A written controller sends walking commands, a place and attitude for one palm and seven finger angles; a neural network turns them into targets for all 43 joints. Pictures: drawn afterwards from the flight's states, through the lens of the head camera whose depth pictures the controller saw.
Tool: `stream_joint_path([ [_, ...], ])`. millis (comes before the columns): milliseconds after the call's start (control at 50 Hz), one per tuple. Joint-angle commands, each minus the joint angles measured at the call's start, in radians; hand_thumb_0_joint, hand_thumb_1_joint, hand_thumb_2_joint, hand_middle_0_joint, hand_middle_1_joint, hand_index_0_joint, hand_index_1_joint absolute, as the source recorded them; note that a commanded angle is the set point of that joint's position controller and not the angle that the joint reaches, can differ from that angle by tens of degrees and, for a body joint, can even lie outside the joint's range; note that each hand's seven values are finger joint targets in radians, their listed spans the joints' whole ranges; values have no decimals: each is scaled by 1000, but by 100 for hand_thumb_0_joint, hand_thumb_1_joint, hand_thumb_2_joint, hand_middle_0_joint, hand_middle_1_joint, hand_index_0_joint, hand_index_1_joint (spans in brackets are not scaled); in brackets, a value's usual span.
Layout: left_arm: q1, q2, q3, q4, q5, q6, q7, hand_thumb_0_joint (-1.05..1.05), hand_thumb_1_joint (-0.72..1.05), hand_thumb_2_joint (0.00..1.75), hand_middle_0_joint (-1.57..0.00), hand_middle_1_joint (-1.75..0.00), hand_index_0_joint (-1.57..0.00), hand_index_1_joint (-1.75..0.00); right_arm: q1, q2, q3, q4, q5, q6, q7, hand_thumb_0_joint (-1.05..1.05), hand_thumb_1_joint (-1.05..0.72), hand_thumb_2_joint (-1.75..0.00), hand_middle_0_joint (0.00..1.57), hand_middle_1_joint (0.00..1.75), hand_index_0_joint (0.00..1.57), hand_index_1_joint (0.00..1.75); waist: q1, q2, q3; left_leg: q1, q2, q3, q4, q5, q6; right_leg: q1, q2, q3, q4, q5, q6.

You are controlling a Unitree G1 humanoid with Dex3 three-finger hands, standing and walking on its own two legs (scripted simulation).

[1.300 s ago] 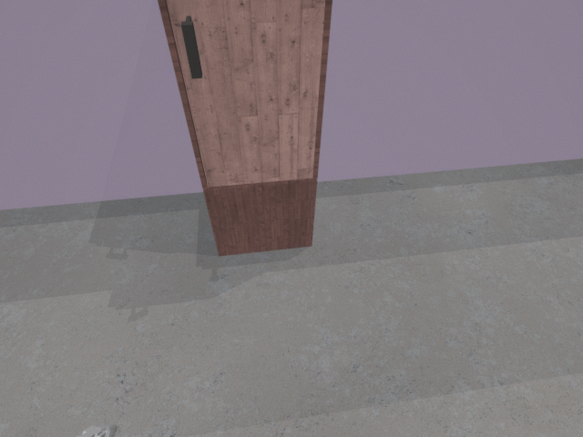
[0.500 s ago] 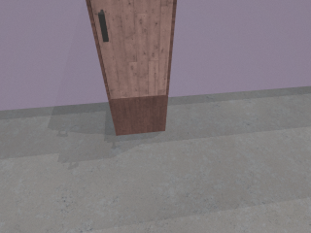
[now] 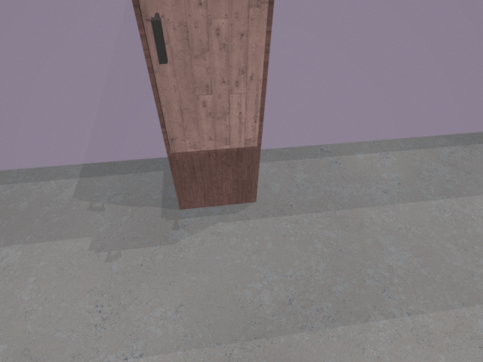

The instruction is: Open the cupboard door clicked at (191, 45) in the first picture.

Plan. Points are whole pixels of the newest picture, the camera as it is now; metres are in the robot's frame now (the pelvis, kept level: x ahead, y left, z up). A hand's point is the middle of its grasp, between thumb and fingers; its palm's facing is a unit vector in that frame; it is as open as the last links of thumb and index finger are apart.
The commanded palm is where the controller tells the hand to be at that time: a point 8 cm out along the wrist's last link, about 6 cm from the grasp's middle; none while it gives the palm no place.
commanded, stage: look at it before walking up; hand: left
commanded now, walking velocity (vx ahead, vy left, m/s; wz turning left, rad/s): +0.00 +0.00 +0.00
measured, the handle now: (160, 38) +0.92 +0.30 +0.12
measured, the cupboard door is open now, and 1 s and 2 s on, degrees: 0 0 0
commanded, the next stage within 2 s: turn to face it in 0.14 s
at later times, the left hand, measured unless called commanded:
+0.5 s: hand out of the picture +0.08 +0.25 -0.16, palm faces +0.02 -0.94 -0.34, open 7.3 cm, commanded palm none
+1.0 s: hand out of the picture -0.03 +0.19 -0.19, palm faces +0.16 -0.96 -0.21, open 7.3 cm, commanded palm none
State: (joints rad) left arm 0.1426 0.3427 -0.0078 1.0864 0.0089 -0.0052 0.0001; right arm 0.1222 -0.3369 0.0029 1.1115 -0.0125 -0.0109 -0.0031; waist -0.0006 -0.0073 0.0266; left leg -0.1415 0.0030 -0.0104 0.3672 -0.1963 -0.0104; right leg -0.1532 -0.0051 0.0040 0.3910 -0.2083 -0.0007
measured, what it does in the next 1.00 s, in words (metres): stands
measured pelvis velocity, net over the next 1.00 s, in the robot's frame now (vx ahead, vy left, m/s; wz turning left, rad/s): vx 0.00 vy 0.00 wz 0.13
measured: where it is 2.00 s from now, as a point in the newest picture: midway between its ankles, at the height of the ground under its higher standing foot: (238, 338)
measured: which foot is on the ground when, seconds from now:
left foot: down 0.00-1.00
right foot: down 0.00-1.00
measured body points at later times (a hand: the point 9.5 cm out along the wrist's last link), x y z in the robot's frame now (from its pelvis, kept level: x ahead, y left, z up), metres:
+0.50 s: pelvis +0.00 +0.00 +0.00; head +0.00 +0.00 +0.45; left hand +0.08 +0.29 -0.13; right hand +0.08 -0.29 -0.14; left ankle +0.00 +0.13 -0.75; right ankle +0.00 -0.12 -0.75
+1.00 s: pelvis +0.00 +0.00 -0.01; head +0.01 +0.02 +0.44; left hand -0.04 +0.24 -0.17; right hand +0.04 -0.23 -0.16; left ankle +0.00 +0.13 -0.74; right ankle +0.00 -0.12 -0.74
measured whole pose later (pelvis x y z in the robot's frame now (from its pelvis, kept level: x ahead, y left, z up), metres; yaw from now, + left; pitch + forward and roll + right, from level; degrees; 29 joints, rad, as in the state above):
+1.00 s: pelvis +0.00 +0.00 -0.01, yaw +7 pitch +1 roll -1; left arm 0.34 0.21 0.03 1.06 0.03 0.01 0.01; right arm 0.30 -0.17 -0.02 1.06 -0.03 0.02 -0.01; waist 0.01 -0.02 -0.02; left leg -0.32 -0.04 -0.11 0.62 -0.38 0.03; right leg -0.24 -0.03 -0.09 0.55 -0.37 -0.01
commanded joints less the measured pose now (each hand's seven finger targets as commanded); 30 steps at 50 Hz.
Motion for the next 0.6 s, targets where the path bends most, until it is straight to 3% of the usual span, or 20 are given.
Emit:
stream_joint_path([
  [0, -37, 205, 43, -64, 3, -24, 11, 0, 90, 90, -20, -30, -20, -30, -49, -206, -38, -67, 5, -25, -10, 0, -90, -90, 20, 30, 20, 30, 2, 7, -60, 17, 114, -91, -55, 121, 38, 2, -115, 106, -75, 114, -30],
  [120, -35, 208, 43, -60, 3, -26, 12, 0, 90, 90, -20, -30, -20, -30, -53, -206, -37, -64, 5, -26, -11, 0, -90, -90, 20, 30, 20, 30, 4, 6, -70, 28, 116, -87, -52, 160, 37, 21, -117, 102, -70, 167, -30],
  [320, -38, 207, 48, -69, 2, -20, 14, 0, 90, 90, -20, -30, -20, -30, -52, -206, -37, -75, 4, -18, -8, 0, -90, -90, 20, 30, 20, 30, 5, 14, -60, 5, 110, -98, -38, 172, 36, 25, -123, 81, -53, 153, -23],
  [500, 25, 106, 35, -83, 2, 11, 28, 0, 90, 90, -20, -30, -20, -30, 13, -82, -21, -90, 1, 14, -2, 0, -90, -90, 20, 30, 20, 30, 9, -2, -49, -91, 86, -104, 49, 171, 20, 4, -148, 63, 4, 114, -8],
  [580, 47, 98, 40, -101, 3, 17, 32, 0, 90, 90, -20, -30, -20, -30, 39, -65, -25, -106, 0, 23, -1, 0, -90, -90, 20, 30, 20, 30, 9, -24, -46, -123, 69, -107, 98, 157, 19, -20, -165, 61, 19, 86, -18],
])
